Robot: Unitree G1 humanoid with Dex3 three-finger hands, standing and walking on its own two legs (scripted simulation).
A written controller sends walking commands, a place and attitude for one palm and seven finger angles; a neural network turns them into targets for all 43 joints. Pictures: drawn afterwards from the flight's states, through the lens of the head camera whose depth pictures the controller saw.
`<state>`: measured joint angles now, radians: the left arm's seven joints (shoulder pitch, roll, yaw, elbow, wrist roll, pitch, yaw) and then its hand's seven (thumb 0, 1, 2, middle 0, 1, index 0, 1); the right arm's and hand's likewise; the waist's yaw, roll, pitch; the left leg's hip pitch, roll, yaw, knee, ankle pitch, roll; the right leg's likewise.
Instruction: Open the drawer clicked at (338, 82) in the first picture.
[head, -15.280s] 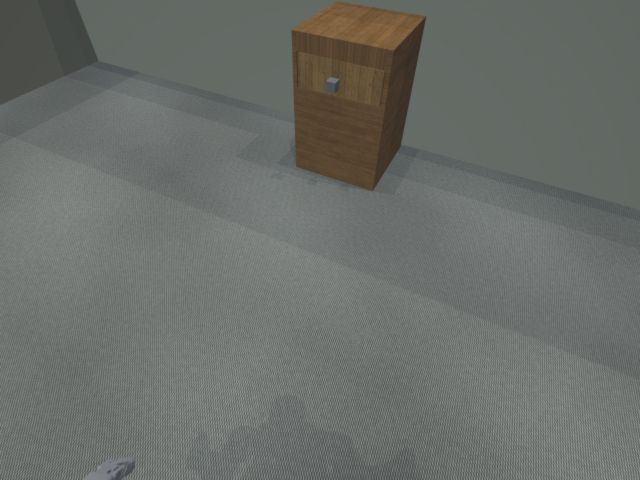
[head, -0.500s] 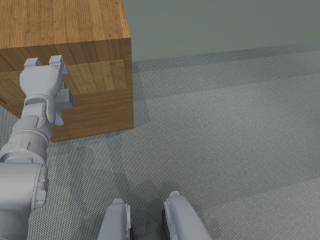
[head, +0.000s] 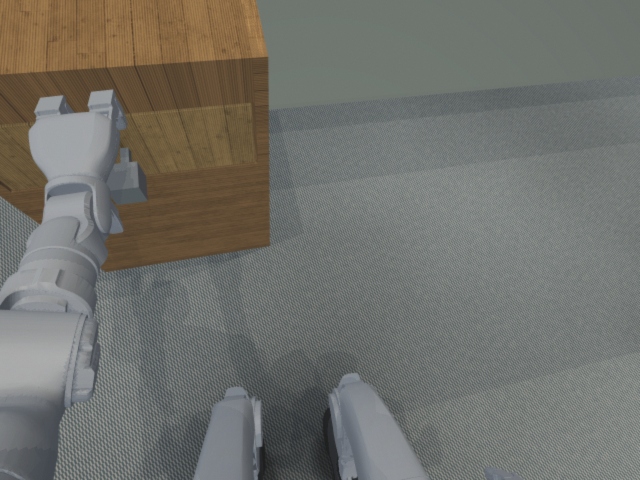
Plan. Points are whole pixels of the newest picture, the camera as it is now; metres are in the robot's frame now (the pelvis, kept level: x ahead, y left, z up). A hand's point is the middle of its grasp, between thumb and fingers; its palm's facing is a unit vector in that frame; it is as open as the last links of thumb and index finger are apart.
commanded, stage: lift the fingers back up to retry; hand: left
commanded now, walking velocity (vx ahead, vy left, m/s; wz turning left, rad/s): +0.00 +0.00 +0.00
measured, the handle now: (126, 171) +0.55 +0.24 -0.11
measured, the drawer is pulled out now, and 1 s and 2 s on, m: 0.00 0.00 0.00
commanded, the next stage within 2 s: re-aim the fingers above the handle in 0.56 s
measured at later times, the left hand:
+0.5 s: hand (93, 175) +0.51 +0.26 -0.05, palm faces -0.03 -0.03 -1.00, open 13.8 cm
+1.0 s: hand (88, 185) +0.49 +0.26 -0.05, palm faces -0.02 -0.05 -1.00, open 13.8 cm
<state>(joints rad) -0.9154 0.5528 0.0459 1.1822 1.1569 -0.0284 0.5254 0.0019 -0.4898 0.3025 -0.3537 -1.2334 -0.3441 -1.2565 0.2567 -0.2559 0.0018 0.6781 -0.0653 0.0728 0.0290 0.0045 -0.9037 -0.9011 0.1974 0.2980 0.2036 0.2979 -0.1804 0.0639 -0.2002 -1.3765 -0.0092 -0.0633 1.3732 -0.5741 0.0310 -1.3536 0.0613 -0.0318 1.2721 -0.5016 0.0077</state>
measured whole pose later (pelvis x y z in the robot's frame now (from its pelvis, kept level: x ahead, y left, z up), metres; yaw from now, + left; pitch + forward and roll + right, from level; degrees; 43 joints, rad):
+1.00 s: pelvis +0.00 +0.00 +0.00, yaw +0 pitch +33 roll -5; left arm -0.83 0.55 0.07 1.11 1.16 -0.10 0.51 0.00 -0.49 0.30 -0.32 -1.20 -0.32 -1.20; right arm 0.27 -0.25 -0.02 0.70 -0.07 0.07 0.03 0.01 -0.90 -0.90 0.20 0.30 0.20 0.30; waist -0.15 0.06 -0.20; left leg -1.38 -0.01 -0.05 1.37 -0.57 0.04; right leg -1.35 0.06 -0.02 1.27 -0.50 0.02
